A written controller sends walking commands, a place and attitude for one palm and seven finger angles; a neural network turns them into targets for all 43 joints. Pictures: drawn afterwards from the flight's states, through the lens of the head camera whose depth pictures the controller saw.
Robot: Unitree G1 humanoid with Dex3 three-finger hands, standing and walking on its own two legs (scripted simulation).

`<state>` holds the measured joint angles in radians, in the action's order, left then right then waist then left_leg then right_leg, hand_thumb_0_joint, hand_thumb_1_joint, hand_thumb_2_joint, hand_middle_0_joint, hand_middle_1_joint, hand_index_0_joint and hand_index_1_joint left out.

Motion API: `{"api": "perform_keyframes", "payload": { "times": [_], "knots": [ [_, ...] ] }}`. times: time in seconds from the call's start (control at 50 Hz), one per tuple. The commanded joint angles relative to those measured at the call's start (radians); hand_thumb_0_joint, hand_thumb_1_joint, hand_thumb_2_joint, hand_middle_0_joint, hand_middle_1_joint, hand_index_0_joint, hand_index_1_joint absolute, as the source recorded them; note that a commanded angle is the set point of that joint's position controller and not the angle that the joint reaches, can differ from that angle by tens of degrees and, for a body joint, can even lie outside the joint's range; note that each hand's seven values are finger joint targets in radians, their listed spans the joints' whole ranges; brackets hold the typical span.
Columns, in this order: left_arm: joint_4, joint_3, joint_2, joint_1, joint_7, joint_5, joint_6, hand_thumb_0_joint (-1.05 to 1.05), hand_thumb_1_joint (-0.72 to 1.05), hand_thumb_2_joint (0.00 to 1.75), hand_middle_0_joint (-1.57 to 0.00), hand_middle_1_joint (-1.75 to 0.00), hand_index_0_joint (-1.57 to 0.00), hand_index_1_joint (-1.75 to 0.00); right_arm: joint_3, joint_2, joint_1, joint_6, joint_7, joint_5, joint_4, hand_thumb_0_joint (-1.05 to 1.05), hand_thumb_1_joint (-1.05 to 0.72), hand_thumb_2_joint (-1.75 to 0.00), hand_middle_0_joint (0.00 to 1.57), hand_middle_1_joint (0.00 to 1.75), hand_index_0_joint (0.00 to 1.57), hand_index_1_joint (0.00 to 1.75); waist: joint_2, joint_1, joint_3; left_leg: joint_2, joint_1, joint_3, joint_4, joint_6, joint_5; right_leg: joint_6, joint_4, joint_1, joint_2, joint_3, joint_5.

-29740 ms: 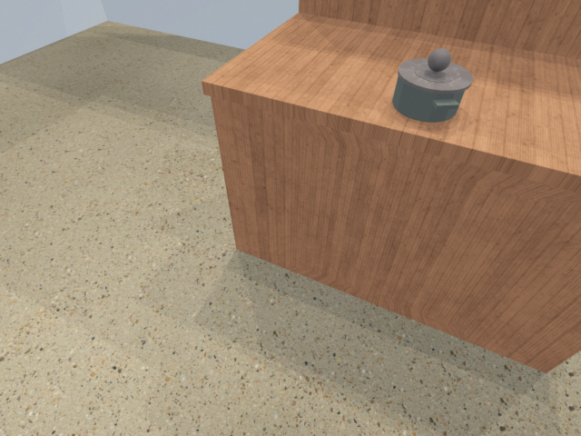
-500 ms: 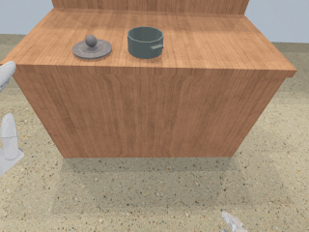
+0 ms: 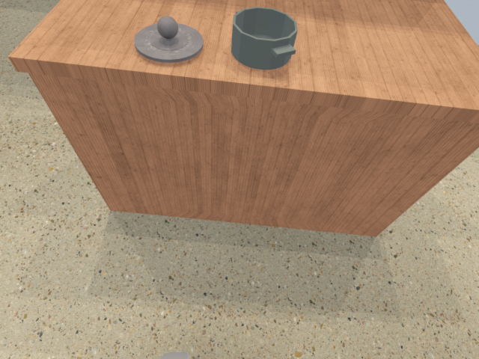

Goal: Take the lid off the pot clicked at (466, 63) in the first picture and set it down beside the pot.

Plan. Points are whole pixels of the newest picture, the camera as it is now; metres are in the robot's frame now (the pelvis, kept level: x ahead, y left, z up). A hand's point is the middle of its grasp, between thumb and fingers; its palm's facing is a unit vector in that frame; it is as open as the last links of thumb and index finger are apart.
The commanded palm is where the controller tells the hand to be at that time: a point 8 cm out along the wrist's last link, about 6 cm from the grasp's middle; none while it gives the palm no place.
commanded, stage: stop stepping back and stand still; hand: left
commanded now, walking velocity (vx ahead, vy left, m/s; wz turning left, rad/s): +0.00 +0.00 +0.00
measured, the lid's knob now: (167, 27) +0.81 +0.23 +0.08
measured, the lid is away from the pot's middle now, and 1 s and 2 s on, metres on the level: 0.24 0.24 0.24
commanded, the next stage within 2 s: let the arm hang, fingers relaxed in 0.42 s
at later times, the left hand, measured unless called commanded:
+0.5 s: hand out of the picture +0.04 +0.20 -0.16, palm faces -0.04 -0.97 -0.22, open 7.2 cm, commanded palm none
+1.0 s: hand out of the picture +0.00 +0.18 -0.17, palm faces +0.00 -0.98 -0.18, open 7.4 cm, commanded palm none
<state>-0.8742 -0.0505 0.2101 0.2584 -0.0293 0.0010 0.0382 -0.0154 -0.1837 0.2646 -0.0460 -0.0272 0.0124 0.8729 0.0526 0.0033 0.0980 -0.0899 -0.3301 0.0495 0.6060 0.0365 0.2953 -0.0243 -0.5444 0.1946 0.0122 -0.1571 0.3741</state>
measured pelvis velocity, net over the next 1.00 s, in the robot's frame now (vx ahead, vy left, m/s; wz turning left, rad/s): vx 0.01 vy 0.02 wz -0.04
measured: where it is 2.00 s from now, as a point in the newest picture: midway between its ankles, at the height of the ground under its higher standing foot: outside the picture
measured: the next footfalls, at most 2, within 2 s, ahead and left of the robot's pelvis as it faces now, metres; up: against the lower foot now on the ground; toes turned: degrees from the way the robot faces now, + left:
none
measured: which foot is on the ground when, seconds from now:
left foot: down 0.00-1.00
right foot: down 0.00-1.00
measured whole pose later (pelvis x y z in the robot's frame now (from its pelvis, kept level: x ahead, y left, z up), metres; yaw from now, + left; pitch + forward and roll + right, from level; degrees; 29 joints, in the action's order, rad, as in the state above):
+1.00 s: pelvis +0.01 +0.02 +0.01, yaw -2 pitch +0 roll +0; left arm -1.18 -0.02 0.10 0.28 -0.05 0.01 0.00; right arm -0.04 -0.11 0.31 -0.02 -0.04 0.00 1.12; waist -0.01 0.02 0.04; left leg -0.06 -0.19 0.12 0.46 0.00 0.26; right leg 0.01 -0.41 0.09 0.04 -0.10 0.31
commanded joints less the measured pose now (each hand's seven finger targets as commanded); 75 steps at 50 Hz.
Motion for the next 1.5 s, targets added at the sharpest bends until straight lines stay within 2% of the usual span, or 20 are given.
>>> {"api": "perform_keyframes", "payload": {
  "times": [0.0, 0.02, 0.04, 0.08, 0.18, 0.22, 0.26, 0.32, 0.38, 0.56, 0.72, 0.74, 0.8, 0.96, 1.1, 1.22, 1.32, 1.34, 1.42, 1.48],
  "knots": [
    [-0.007, -0.01, 0.117, 0.028, -0.004, 0.001, -0.036, 0.0, 0.9, 0.9, -0.2, -0.3, -0.2, -0.3, -0.049, -0.127, 0.064, 0.021, -0.023, -0.006, -0.024, 0.0, -0.9, -0.9, 0.2, 0.3, 0.2, 0.3, -0.251, 0.028, -0.279, -0.078, 0.243, -0.047, -0.045, -0.089, -0.654, -0.002, 0.067, -0.059, 0.086, 0.1, -0.515],
    [-0.03, -0.003, 0.114, 0.023, -0.005, 0.001, -0.037, 0.0, 0.9, 0.9, -0.2, -0.3, -0.2, -0.3, -0.048, -0.125, 0.065, 0.02, -0.022, -0.007, -0.012, 0.0, -0.9, -0.9, 0.2, 0.3, 0.2, 0.3, -0.225, 0.028, -0.277, -0.076, 0.235, -0.049, -0.059, -0.087, -0.597, -0.002, 0.084, -0.069, 0.086, 0.102, -0.488],
    [-0.049, 0.0, 0.109, 0.018, -0.005, 0.003, -0.036, 0.0, 0.9, 0.9, -0.2, -0.3, -0.2, -0.3, -0.048, -0.119, 0.067, 0.019, -0.021, -0.009, -0.003, 0.0, -0.9, -0.9, 0.2, 0.3, 0.2, 0.3, -0.147, 0.029, -0.265, -0.078, 0.226, -0.055, -0.073, -0.086, -0.555, 0.001, 0.098, -0.072, 0.084, 0.101, -0.474],
    [-0.088, 0.009, 0.095, 0.017, -0.007, 0.003, -0.035, 0.0, 0.9, 0.9, -0.2, -0.3, -0.2, -0.3, -0.046, -0.113, 0.062, 0.017, -0.019, -0.01, 0.022, 0.0, -0.9, -0.9, 0.2, 0.3, 0.2, 0.3, -0.101, 0.026, -0.224, -0.069, 0.2, -0.047, -0.096, -0.081, -0.452, 0.002, 0.129, -0.071, 0.092, 0.105, -0.433],
    [-0.159, 0.026, 0.081, 0.009, -0.013, 0.004, -0.035, 0.0, 0.9, 0.9, -0.2, -0.3, -0.2, -0.3, -0.038, -0.095, 0.055, 0.018, -0.008, -0.01, 0.081, 0.0, -0.9, -0.9, 0.2, 0.3, 0.2, 0.3, -0.04, 0.022, -0.1, -0.054, 0.165, -0.041, -0.17, -0.074, -0.283, 0.002, 0.183, -0.024, 0.096, 0.117, -0.304],
    [-0.176, 0.029, 0.078, 0.009, -0.014, 0.004, -0.036, 0.0, 0.9, 0.9, -0.2, -0.3, -0.2, -0.3, -0.037, -0.091, 0.06, 0.019, -0.005, -0.009, 0.102, 0.0, -0.9, -0.9, 0.2, 0.3, 0.2, 0.3, -0.014, 0.02, -0.075, -0.052, 0.157, -0.041, -0.191, -0.075, -0.235, 0.005, 0.199, -0.015, 0.095, 0.117, -0.252],
    [-0.191, 0.031, 0.078, 0.01, -0.014, 0.004, -0.034, 0.0, 0.9, 0.9, -0.2, -0.3, -0.2, -0.3, -0.034, -0.079, 0.053, 0.018, -0.001, -0.007, 0.123, 0.0, -0.9, -0.9, 0.2, 0.3, 0.2, 0.3, -0.027, 0.017, -0.027, -0.049, 0.143, -0.043, -0.212, -0.075, -0.181, 0.002, 0.212, 0.014, 0.094, 0.122, -0.187],
    [-0.208, 0.031, 0.07, 0.008, -0.015, 0.005, -0.038, 0.0, 0.9, 0.9, -0.2, -0.3, -0.2, -0.3, -0.034, -0.074, 0.068, 0.023, -0.001, -0.006, 0.149, 0.0, -0.9, -0.9, 0.2, 0.3, 0.2, 0.3, -0.006, 0.018, -0.032, -0.044, 0.148, -0.036, -0.22, -0.073, -0.179, 0.003, 0.218, 0.003, 0.095, 0.126, -0.184],
    [-0.219, 0.028, 0.063, 0.008, -0.014, 0.005, -0.039, 0.0, 0.9, 0.9, -0.2, -0.3, -0.2, -0.3, -0.032, -0.062, 0.073, 0.028, -0.002, -0.004, 0.169, 0.0, -0.9, -0.9, 0.2, 0.3, 0.2, 0.3, -0.059, 0.016, -0.025, -0.042, 0.146, -0.035, -0.232, -0.074, -0.169, 0.002, 0.215, 0.004, 0.093, 0.127, -0.169],
    [-0.248, 0.024, 0.036, 0.023, -0.014, 0.003, -0.042, 0.0, 0.9, 0.9, -0.2, -0.3, -0.2, -0.3, -0.033, -0.032, 0.096, 0.033, -0.009, -0.005, 0.201, 0.0, -0.9, -0.9, 0.2, 0.3, 0.2, 0.3, -0.107, 0.017, -0.015, -0.04, 0.146, -0.032, -0.23, -0.074, -0.185, 0.0, 0.217, 0.0, 0.092, 0.124, -0.189],
    [-0.269, 0.023, 0.013, 0.053, -0.018, 0.003, -0.049, 0.0, 0.9, 0.9, -0.2, -0.3, -0.2, -0.3, -0.034, -0.019, 0.123, 0.037, -0.015, -0.007, 0.22, 0.0, -0.9, -0.9, 0.2, 0.3, 0.2, 0.3, -0.062, 0.019, -0.058, -0.041, 0.184, -0.025, -0.209, -0.077, -0.257, 0.004, 0.212, -0.022, 0.095, 0.12, -0.251],
    [-0.269, 0.024, 0.012, 0.051, -0.019, 0.004, -0.047, 0.0, 0.9, 0.9, -0.2, -0.3, -0.2, -0.3, -0.035, -0.015, 0.121, 0.036, -0.014, -0.009, 0.219, 0.0, -0.9, -0.9, 0.2, 0.3, 0.2, 0.3, -0.065, 0.022, -0.029, -0.042, 0.177, -0.027, -0.214, -0.077, -0.245, 0.004, 0.213, -0.001, 0.093, 0.119, -0.232],
    [-0.279, 0.024, 0.003, 0.071, -0.02, 0.003, -0.049, 0.0, 0.9, 0.9, -0.2, -0.3, -0.2, -0.3, -0.033, -0.01, 0.128, 0.037, -0.016, -0.008, 0.226, 0.0, -0.9, -0.9, 0.2, 0.3, 0.2, 0.3, -0.059, 0.02, -0.048, -0.041, 0.191, -0.024, -0.207, -0.08, -0.27, 0.005, 0.212, -0.016, 0.094, 0.122, -0.258],
    [-0.285, 0.022, -0.011, 0.086, -0.023, 0.004, -0.049, 0.0, 0.9, 0.9, -0.2, -0.3, -0.2, -0.3, -0.033, 0.001, 0.129, 0.037, -0.018, -0.008, 0.236, 0.0, -0.9, -0.9, 0.2, 0.3, 0.2, 0.3, -0.075, 0.022, -0.016, -0.04, 0.186, -0.02, -0.207, -0.08, -0.266, 0.005, 0.21, 0.0, 0.092, 0.12, -0.252],
    [-0.285, 0.02, -0.02, 0.106, -0.025, 0.005, -0.054, 0.0, 0.9, 0.9, -0.2, -0.3, -0.2, -0.3, -0.035, 0.005, 0.129, 0.038, -0.021, -0.008, 0.238, 0.0, -0.9, -0.9, 0.2, 0.3, 0.2, 0.3, -0.053, 0.021, -0.033, -0.039, 0.197, -0.014, -0.192, -0.08, -0.315, 0.004, 0.208, -0.025, 0.096, 0.122, -0.33],
    [-0.28, 0.017, -0.016, 0.11, -0.026, 0.004, -0.054, 0.0, 0.9, 0.9, -0.2, -0.3, -0.2, -0.3, -0.033, 0.002, 0.131, 0.038, -0.023, -0.007, 0.239, 0.0, -0.9, -0.9, 0.2, 0.3, 0.2, 0.3, -0.066, 0.02, -0.043, -0.039, 0.201, -0.007, -0.184, -0.077, -0.344, 0.003, 0.203, -0.044, 0.099, 0.117, -0.376],
    [-0.278, 0.018, -0.015, 0.11, -0.027, 0.003, -0.054, 0.0, 0.9, 0.9, -0.2, -0.3, -0.2, -0.3, -0.034, 0.001, 0.126, 0.037, -0.024, -0.007, 0.238, 0.0, -0.9, -0.9, 0.2, 0.3, 0.2, 0.3, -0.064, 0.019, -0.039, -0.039, 0.208, -0.006, -0.182, -0.076, -0.344, 0.004, 0.206, -0.044, 0.098, 0.117, -0.384],
    [-0.274, 0.018, -0.014, 0.108, -0.027, 0.004, -0.052, 0.0, 0.9, 0.9, -0.2, -0.3, -0.2, -0.3, -0.034, 0.003, 0.126, 0.034, -0.024, -0.01, 0.236, 0.0, -0.9, -0.9, 0.2, 0.3, 0.2, 0.3, -0.068, 0.021, -0.016, -0.039, 0.201, -0.008, -0.185, -0.075, -0.328, 0.003, 0.21, -0.026, 0.096, 0.12, -0.362],
    [-0.273, 0.017, -0.012, 0.111, -0.027, 0.003, -0.054, 0.0, 0.9, 0.9, -0.2, -0.3, -0.2, -0.3, -0.033, -0.001, 0.128, 0.036, -0.025, -0.008, 0.238, 0.0, -0.9, -0.9, 0.2, 0.3, 0.2, 0.3, -0.051, 0.019, -0.041, -0.039, 0.207, -0.005, -0.179, -0.075, -0.352, 0.005, 0.206, -0.053, 0.098, 0.117, -0.411],
    [-0.27, 0.017, -0.012, 0.108, -0.027, 0.004, -0.053, 0.0, 0.9, 0.9, -0.2, -0.3, -0.2, -0.3, -0.033, -0.001, 0.13, 0.037, -0.026, -0.008, 0.238, 0.0, -0.9, -0.9, 0.2, 0.3, 0.2, 0.3, -0.069, 0.02, -0.035, -0.04, 0.213, -0.005, -0.181, -0.076, -0.364, 0.003, 0.204, -0.048, 0.097, 0.115, -0.402]
  ]
}}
